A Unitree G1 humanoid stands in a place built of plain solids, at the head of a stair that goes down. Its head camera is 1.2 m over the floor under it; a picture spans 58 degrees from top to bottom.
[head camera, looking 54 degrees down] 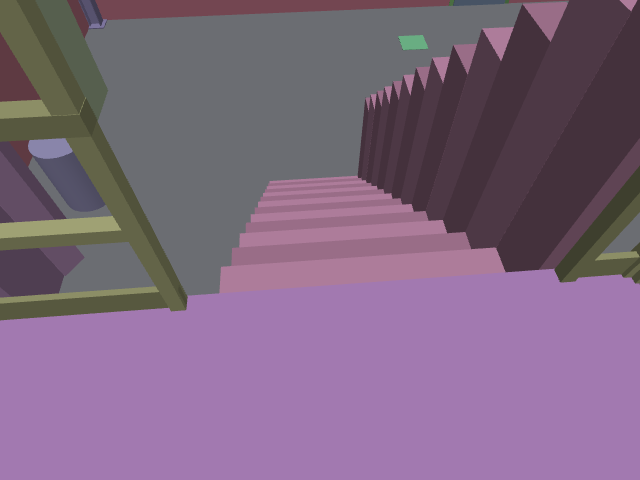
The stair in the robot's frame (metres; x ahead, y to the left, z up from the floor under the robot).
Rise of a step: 0.20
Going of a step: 0.23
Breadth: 1.10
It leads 5 degrees to the left of straight ahead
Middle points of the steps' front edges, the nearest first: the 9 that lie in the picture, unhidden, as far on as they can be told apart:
0.71 -0.19 0.00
0.94 -0.17 -0.20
1.17 -0.15 -0.40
1.40 -0.13 -0.61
1.63 -0.11 -0.81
1.87 -0.09 -1.01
2.10 -0.07 -1.22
2.33 -0.05 -1.42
2.56 -0.03 -1.62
